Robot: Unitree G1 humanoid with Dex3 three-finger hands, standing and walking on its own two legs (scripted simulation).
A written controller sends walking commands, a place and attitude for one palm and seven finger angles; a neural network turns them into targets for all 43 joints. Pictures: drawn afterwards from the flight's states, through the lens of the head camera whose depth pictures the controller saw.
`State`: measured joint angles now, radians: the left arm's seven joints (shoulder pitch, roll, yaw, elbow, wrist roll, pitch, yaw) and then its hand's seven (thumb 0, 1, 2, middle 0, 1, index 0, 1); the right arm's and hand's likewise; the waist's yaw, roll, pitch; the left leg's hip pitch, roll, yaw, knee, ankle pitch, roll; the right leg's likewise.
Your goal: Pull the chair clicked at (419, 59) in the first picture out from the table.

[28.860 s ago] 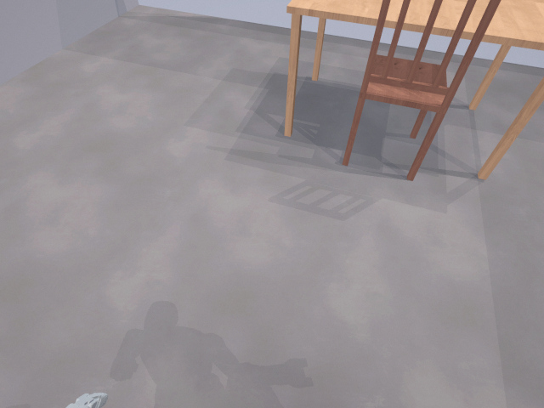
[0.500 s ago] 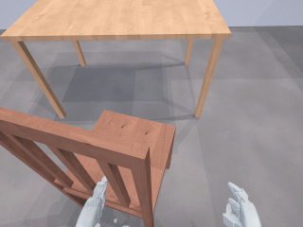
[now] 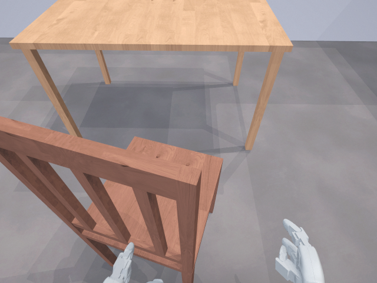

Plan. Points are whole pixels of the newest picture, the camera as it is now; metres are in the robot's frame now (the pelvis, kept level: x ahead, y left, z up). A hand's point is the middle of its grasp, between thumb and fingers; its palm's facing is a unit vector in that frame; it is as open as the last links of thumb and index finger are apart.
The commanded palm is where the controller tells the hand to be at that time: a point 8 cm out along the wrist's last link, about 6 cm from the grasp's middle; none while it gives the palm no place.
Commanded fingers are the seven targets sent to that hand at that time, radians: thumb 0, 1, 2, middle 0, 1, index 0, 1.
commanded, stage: draw the hand back to the body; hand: left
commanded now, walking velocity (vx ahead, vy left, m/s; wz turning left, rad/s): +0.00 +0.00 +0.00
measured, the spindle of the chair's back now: (108, 210) +0.27 +0.19 +0.01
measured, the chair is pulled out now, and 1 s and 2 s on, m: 0.62 0.62 0.62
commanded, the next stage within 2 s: step back with the hand held close in 1.56 s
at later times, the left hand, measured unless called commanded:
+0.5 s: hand (96, 276) +0.14 +0.14 +0.10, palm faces +0.04 -1.00 -0.09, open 17.3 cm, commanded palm +0.09 +0.20 +0.12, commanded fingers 0.00 -0.30 0.32 -0.04 -0.05 -0.04 -0.05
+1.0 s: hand (25, 210) +0.19 +0.22 +0.19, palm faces +0.34 -0.83 -0.43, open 11.9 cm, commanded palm +0.15 +0.27 +0.22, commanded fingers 0.00 0.61 0.76 -0.16 -0.24 -0.16 -0.24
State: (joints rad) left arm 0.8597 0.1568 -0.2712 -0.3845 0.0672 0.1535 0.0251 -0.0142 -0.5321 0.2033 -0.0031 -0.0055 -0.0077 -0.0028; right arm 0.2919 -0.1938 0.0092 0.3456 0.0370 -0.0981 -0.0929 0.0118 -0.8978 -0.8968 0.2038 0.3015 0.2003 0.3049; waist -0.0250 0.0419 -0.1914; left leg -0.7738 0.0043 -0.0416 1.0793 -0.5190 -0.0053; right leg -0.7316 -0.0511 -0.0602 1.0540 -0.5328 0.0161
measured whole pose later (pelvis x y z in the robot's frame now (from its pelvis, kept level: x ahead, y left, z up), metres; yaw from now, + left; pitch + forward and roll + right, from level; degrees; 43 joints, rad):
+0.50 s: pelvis -0.01 -0.01 +0.00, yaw +0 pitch +10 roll -2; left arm 0.83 0.22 0.01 -0.52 -0.21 -0.24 -0.09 -0.02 -0.50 0.22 -0.01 -0.01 -0.01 -0.01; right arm 0.26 -0.16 0.00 0.45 0.08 -0.13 -0.08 0.01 -0.90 -0.90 0.20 0.30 0.20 0.30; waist 0.02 0.07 -0.16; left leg -0.77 0.02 -0.06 1.11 -0.52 -0.02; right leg -0.72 -0.03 -0.07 1.07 -0.53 0.01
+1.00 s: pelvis +0.02 -0.01 +0.06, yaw -1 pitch -2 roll +0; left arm 0.62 0.34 0.22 -0.47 -0.05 -0.02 0.14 0.00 0.27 0.59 -0.12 -0.17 -0.13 -0.17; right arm 0.21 -0.20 0.03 0.59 0.03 -0.16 -0.13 0.01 -0.90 -0.90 0.20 0.30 0.20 0.30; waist 0.05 0.07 -0.02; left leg -0.21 0.02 -0.01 0.59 -0.34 -0.01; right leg -0.19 -0.03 -0.05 0.56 -0.34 0.01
